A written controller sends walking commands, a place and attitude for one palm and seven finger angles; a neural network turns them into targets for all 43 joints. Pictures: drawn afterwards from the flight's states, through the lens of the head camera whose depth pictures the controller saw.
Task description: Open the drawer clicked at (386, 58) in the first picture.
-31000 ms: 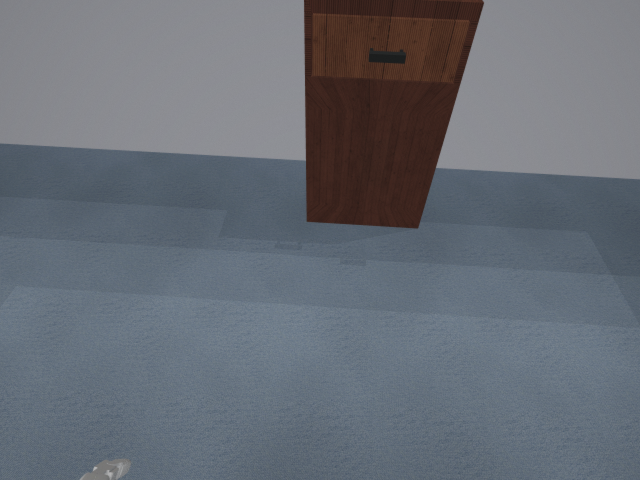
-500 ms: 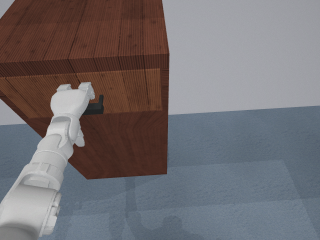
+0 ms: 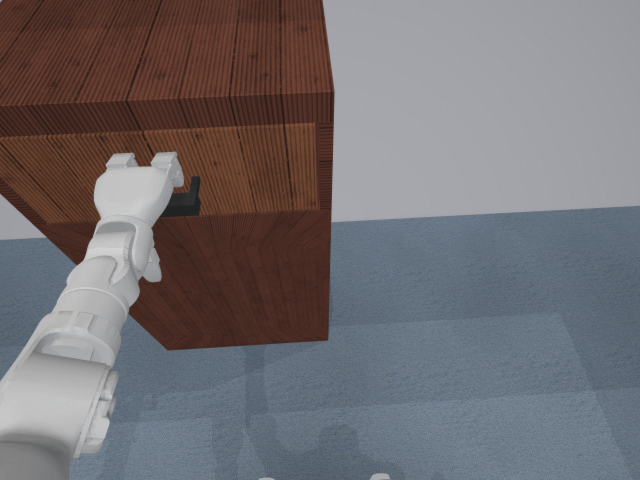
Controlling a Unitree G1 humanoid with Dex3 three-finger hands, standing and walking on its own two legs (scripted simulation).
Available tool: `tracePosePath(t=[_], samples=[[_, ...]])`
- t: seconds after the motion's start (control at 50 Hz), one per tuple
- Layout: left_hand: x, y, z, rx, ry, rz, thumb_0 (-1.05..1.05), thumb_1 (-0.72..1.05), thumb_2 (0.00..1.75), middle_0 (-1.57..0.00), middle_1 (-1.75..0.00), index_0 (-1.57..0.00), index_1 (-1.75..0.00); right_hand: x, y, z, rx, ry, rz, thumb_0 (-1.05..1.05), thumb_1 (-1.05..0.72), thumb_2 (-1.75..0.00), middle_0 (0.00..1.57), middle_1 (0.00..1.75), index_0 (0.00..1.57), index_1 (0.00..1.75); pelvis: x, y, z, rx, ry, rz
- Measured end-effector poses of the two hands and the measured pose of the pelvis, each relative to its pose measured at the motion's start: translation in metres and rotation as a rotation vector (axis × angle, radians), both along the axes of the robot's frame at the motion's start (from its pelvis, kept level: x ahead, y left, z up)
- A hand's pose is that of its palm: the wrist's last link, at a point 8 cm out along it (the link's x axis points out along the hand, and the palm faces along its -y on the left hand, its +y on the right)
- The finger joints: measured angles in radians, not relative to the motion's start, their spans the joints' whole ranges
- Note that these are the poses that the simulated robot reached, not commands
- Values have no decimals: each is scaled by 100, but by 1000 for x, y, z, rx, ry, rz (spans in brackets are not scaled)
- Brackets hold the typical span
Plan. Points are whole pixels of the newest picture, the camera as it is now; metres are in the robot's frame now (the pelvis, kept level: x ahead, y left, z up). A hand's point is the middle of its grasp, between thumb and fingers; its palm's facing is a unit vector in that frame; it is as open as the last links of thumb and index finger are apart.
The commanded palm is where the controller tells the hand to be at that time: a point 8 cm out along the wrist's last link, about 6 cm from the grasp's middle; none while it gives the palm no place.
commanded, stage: lower the fingers behind the handle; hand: left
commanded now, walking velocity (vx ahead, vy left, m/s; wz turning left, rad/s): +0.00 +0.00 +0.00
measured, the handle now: (162, 194) +0.50 +0.23 +0.03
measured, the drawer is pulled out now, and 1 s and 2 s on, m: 0.00 0.00 0.00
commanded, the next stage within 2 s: lift the fingers back up to retry in 0.46 s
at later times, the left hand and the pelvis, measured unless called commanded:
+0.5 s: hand (150, 217) +0.46 +0.23 +0.04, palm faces -0.04 +0.03 -1.00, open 13.7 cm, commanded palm +0.44 +0.24 +0.06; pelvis -0.02 +0.01 -0.01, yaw +0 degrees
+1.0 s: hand (148, 212) +0.46 +0.23 +0.04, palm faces -0.07 -0.02 -1.00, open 13.6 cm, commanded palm +0.44 +0.23 +0.12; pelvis +0.00 +0.01 +0.00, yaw +0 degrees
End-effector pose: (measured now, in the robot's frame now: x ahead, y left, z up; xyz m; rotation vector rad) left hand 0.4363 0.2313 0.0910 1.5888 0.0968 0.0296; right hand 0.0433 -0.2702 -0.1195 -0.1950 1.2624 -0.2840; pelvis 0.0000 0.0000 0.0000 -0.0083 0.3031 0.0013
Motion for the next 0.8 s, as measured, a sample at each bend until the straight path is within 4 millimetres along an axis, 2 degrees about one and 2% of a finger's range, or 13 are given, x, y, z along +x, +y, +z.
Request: tracePosePath(t=[0.16, 0.58, 0.8], samples=[[1, 0, 0, 0, 0, 0, 0, -48, 30, -27, -133, -32, -121, -7, 5, -4, 4, 7, 9, 0, -90, -90, 20, 30, 20, 30, -6, 1, -4, -2, 9, 3], [3, 0, -1, 13, -1, -8, 0, -48, 30, -28, -135, -33, -123, -41, 9, -8, -5, 48, -13, 0, -90, -90, 20, 30, 20, 30, -21, 6, -11, -7, 22, 4], [3, 1, 3, -7, 28, -7, 0, -48, 30, -29, -130, -35, -122, -42, 15, -4, 0, 36, -35, 1, -90, -90, 20, 30, 20, 30, -18, 9, -5, -8, 3, -1]])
